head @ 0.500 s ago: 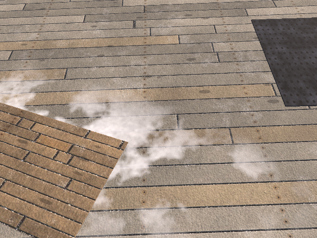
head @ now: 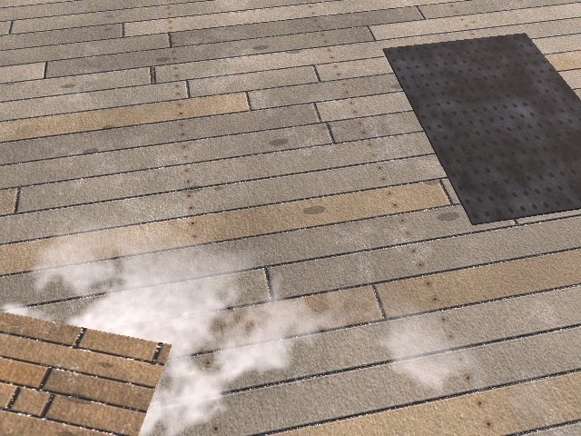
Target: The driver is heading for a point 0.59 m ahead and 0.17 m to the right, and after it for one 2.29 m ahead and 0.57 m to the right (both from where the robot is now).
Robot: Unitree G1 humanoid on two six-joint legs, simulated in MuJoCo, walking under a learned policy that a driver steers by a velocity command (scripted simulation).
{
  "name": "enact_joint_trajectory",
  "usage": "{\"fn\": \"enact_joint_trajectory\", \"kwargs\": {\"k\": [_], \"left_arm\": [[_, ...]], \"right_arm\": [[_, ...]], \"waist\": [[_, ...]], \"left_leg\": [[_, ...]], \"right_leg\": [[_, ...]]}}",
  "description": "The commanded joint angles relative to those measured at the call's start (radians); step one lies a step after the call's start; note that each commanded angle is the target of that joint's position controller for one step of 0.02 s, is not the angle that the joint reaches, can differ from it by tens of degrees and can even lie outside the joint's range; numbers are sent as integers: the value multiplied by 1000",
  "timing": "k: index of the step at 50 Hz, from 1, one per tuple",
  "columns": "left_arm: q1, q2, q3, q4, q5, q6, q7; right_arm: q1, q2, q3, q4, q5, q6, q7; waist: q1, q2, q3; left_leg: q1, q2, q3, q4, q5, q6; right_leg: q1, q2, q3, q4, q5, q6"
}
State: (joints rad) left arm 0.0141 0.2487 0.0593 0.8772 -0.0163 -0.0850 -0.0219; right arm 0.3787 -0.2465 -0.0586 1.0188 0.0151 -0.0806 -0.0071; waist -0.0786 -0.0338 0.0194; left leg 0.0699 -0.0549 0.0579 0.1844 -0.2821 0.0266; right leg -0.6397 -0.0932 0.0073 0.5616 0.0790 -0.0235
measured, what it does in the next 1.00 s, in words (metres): walks ahead, turning right: right foot, then left foot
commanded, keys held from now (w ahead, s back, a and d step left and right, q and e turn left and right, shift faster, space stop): w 0.30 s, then w+e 0.70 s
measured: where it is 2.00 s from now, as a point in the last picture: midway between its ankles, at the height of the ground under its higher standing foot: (383, 204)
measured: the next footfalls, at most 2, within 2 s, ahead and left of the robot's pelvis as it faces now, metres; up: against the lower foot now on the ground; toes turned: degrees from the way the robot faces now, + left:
right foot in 0.10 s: +0.26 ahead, -0.13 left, +0.00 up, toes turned -2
left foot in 0.62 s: +0.55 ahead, +0.11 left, +0.00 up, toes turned -6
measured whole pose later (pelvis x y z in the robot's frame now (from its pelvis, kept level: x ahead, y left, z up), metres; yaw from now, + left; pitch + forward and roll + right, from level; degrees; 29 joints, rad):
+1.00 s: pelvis +0.56 -0.01 +0.00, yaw -19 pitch +1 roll +2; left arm 0.11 0.27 0.08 0.79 -0.02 -0.03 -0.03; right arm 0.30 -0.27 -0.08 0.97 -0.01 -0.09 -0.02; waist -0.08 -0.04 0.03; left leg 0.03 -0.01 0.24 0.22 -0.27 0.00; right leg -0.68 -0.12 0.01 0.75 0.00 -0.03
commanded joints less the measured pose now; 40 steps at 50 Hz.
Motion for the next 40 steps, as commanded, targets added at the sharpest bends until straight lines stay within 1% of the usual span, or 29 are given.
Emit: {"fn": "enact_joint_trajectory", "kwargs": {"k": [1, 3, 4, 5, 6, 7, 8, 9, 10, 11, 12, 14, 15, 17, 18, 20, 24, 26, 28, 29, 30, 31, 32, 33, 34, 35, 36, 38, 40], "left_arm": [[-103, 75, 7, -86, -3, -14, -17], [-36, 115, 23, -79, -4, -15, -19], [87, 149, 43, -44, -3, -14, -17], [273, 202, 67, 8, 1, -12, -9], [422, 303, 92, 39, 20, -8, -4], [440, 244, 71, 47, 6, -4, -5], [354, 184, 49, 35, -1, -6, -3], [262, 153, 39, 10, 4, -9, 0], [194, 125, 28, 1, 13, -12, -1], [162, 99, 20, -2, 26, -21, -5], [142, 90, 18, 1, 29, -22, -8], [152, 110, 22, 14, 24, -28, -6], [170, 120, 24, 22, 22, -30, -1], [224, 128, 25, 39, 15, -27, 13], [228, 166, 33, 42, 17, -23, 18], [257, 154, 33, 49, 8, -18, 27], [342, 166, 38, 74, -8, -6, 36], [354, 169, 43, 78, -12, 2, 41], [341, 182, 51, 72, -10, 12, 45], [329, 178, 51, 67, -9, 18, 45], [326, 146, 40, 57, -4, 20, 43], [334, 78, 16, 26, 16, 23, 40], [457, -17, -7, -4, -7, 4, 37], [426, 96, 16, 12, -28, -4, 39], [341, 155, 33, -8, -37, -5, 40], [306, 146, 36, -12, -32, -1, 45], [283, 134, 41, -17, -19, 5, 47], [293, 93, 44, -29, -20, 24, 37], [263, 67, 42, -54, -20, 41, 32]], "right_arm": [[14, -170, -37, -25, 8, 3, -8], [-1, -188, -43, -28, 5, 14, -9], [-14, -182, -40, -31, 2, 23, -9], [-12, -155, -26, -43, -6, 27, -10], [112, -43, 9, -60, -12, 13, 3], [94, -38, 17, -48, -3, -13, 8], [-10, -138, -11, -78, 28, -33, 13], [-87, -154, -14, -101, 39, -43, 10], [-124, -148, -18, -105, 25, -43, 3], [-111, -139, -26, -99, 10, -33, -2], [-80, -107, -24, -91, 6, -17, -3], [-79, -73, -19, -90, 5, 5, -6], [-108, -76, -20, -101, 2, 11, -8], [-198, -93, -28, -133, -18, 10, -12], [-230, -72, -20, -150, -16, 5, -9], [-317, -79, -19, -168, -14, -5, -2], [-436, -70, -8, -198, -2, -17, 17], [-453, -94, -12, -212, 3, -25, 25], [-416, -131, -22, -208, 6, -35, 28], [-351, -150, -32, -193, 6, -39, 26], [-210, -194, -55, -155, 0, -43, 19], [-41, -265, -73, -134, -16, -45, 11], [10, -341, -89, -112, -22, -33, 15], [-18, -227, -60, -128, -18, -33, 18], [-90, -158, -41, -146, -15, -35, 16], [-155, -135, -31, -155, -20, -36, 17], [-195, -106, -24, -153, -24, -35, 17], [-218, -95, -23, -143, -33, -37, 13], [-203, -113, -31, -131, -29, -42, 7]], "waist": [[33, 78, 79], [82, 111, 19], [151, 116, -58], [223, 98, -183], [197, -110, -361], [203, -199, -436], [200, -152, -287], [177, -90, -176], [145, -22, -93], [107, -37, -58], [75, -47, -56], [58, -38, -28], [59, -29, -7], [81, 6, 15], [81, -34, 26], [106, -10, 48], [144, -15, 56], [133, -26, 51], [101, -49, 31], [60, -57, 1], [-1, -40, -88], [-56, 80, -258], [13, 402, -365], [-8, 299, -324], [-11, 213, -196], [16, 145, -132], [33, 130, -76], [69, 161, -44], [75, 127, -21]], "left_leg": [[-19, 316, -118, -17, 366, 149], [27, 318, -107, 96, 631, 128], [11, 283, -75, 253, 786, 107], [-126, 230, -39, 491, 720, 74], [-550, 86, 4, 909, 336, -3], [-709, -5, -127, 1095, -280, -7], [-815, 63, -175, 1177, -257, 20], [-827, 118, -143, 1151, -167, 35], [-792, 161, -123, 1081, -89, 35], [-713, 196, -135, 1016, -40, 35], [-661, 209, -136, 985, -12, 31], [-643, 219, -124, 924, 16, 15], [-672, 224, -121, 878, 53, 3], [-732, 218, -112, 757, 166, -18], [-727, 215, -115, 667, 226, -30], [-692, 179, -97, 518, 332, -45], [-629, 129, -89, 363, 383, -57], [-609, 127, -116, 309, 346, -44], [-534, 117, -114, 289, 269, -28], [-442, 105, -98, 273, 228, -13], [-244, 111, -97, 270, 205, 18], [40, 288, -268, 294, 153, 74], [323, 498, -717, 164, -56, 219], [271, 472, -771, 102, -213, 208], [153, 438, -598, 95, -187, 159], [30, 400, -476, 78, -73, 134], [-65, 362, -382, 49, 16, 122], [-156, 335, -259, 2, 125, 120], [-175, 336, -182, -29, 210, 134]], "right_leg": [[14, 15, 2, -51, -43, -30], [142, 60, -34, -58, -132, -59], [314, 94, -66, -70, -141, -85], [600, 52, -19, -36, -134, -126], [1038, -223, 423, -57, -305, -291], [1095, -307, 739, -244, -443, -331], [987, -268, 623, -271, -498, -270], [833, -236, 487, -294, -443, -236], [676, -201, 383, -333, -357, -219], [563, -167, 304, -350, -232, -198], [508, -148, 267, -386, -242, -197], [434, -141, 212, -438, -213, -216], [426, -138, 186, -455, -188, -222], [453, -110, 157, -469, -157, -214], [435, -123, 163, -474, -162, -224], [429, -84, 119, -468, -146, -194], [478, -94, 132, -418, -175, -178], [533, -122, 170, -367, -192, -164], [561, -143, 208, -307, -168, -147], [555, -128, 207, -240, -104, -132], [512, -67, 172, -77, -31, -104], [353, 21, 103, 238, -215, -65], [-11, 159, 26, 563, -661, -9], [-109, 95, 131, 705, -664, -14], [-151, 53, 123, 726, -574, -27], [-114, 9, 104, 708, -487, -25], [-85, -17, 107, 658, -428, -24], [-14, -53, 103, 606, -369, -20], [-37, -62, 94, 566, -327, -14]]}}
Keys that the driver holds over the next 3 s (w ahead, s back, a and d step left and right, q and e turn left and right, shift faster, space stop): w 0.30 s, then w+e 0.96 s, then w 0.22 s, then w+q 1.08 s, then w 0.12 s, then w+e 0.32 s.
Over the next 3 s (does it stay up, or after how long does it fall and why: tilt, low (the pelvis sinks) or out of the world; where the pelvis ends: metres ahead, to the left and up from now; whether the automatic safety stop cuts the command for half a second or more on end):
stays up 1.62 -0.34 0.01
